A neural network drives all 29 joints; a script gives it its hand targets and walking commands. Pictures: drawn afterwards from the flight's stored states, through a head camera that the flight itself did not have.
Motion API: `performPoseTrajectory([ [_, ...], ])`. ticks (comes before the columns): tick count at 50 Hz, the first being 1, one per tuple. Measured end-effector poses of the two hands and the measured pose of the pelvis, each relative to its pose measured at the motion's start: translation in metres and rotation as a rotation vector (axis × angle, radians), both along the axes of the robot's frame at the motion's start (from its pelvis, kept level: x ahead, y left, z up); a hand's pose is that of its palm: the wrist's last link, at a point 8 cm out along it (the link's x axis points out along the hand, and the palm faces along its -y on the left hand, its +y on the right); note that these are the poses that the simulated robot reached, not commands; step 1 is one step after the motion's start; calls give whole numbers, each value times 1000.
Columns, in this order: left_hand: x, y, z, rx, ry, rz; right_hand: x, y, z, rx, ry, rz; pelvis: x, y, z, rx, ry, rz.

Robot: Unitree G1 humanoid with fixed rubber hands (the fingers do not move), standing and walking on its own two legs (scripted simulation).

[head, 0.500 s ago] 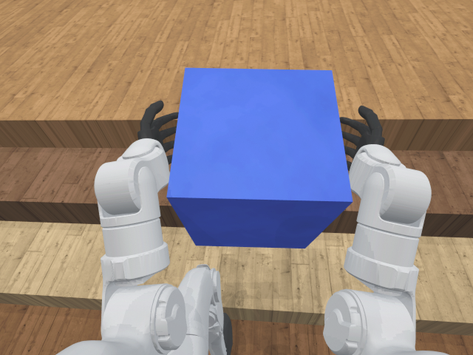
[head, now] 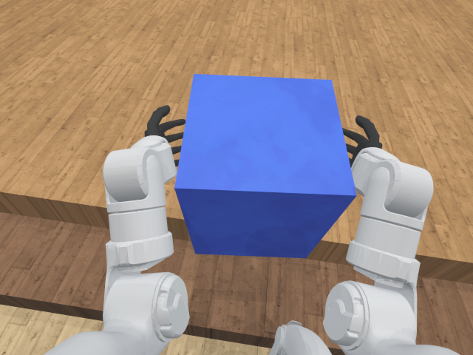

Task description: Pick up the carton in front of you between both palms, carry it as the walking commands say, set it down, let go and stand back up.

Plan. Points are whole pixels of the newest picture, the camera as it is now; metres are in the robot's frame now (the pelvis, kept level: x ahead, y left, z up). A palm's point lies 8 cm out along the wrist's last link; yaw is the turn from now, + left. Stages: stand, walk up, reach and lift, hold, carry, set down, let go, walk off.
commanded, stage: carry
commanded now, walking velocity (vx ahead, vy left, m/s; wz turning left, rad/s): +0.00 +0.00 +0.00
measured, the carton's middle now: (256, 176) +0.37 +0.04 +0.11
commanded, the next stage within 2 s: none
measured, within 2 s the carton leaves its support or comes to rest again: neither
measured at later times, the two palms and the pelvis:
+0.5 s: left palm out of the picture +0.60 +0.18 +0.30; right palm (386, 21) +0.57 -0.13 +0.30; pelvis +0.22 +0.05 +0.12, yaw +0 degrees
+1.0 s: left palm out of the picture +0.72 +0.23 +0.37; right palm out of the picture +0.73 -0.07 +0.36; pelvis +0.38 +0.06 +0.26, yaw +2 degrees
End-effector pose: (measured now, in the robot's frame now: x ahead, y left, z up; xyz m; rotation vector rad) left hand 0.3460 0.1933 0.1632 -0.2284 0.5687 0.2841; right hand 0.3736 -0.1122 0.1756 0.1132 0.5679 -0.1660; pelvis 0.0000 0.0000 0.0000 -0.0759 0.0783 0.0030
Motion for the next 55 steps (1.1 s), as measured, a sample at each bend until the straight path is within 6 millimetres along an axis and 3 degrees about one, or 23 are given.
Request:
performPoseTrajectory([
  [2,15,4,6,23,29,34,31,3,0,1,25,9,16,-5,15,1,-12,7],
  [5,36,8,23,54,53,55,58,6,9,52,46,4,39,-3,45,-13,-28,14],
  [9,78,5,66,27,-16,37,86,5,50,64,-12,-8,76,-1,82,24,-40,24],
  [15,151,-9,127,57,-80,-46,136,-11,106,29,-73,-53,140,19,114,68,5,7],
  [18,184,-12,140,50,-52,-83,159,-13,123,30,-44,-83,171,32,129,66,26,-10],
  [21,220,-13,149,49,-71,-119,179,-13,138,34,-65,-111,198,45,128,35,34,-18],
  [24,249,-14,139,47,-47,-128,194,-14,131,15,-42,-115,216,48,123,13,42,-7],
  [27,267,-15,120,4,-10,-116,209,-15,117,-1,-8,-132,236,45,120,6,25,17],
  [31,284,5,99,1,14,-32,248,3,99,32,8,-89,269,43,121,2,-2,16],
  [34,291,26,96,-15,48,19,283,26,90,48,51,-27,300,37,137,10,-13,19],
  [36,294,40,100,-23,67,47,304,42,93,29,73,18,310,33,153,-3,-26,29],
  [41,303,60,125,-18,124,77,326,61,121,-18,116,41,336,33,205,-3,-40,43],
  [46,340,52,170,9,94,22,342,52,156,-8,91,19,362,45,244,64,-33,57],
  [51,381,34,211,37,43,-71,353,35,187,22,48,-49,389,68,264,91,-2,26],
  [55,401,30,227,77,2,-106,358,27,210,-4,8,-89,401,80,265,93,-10,34],
])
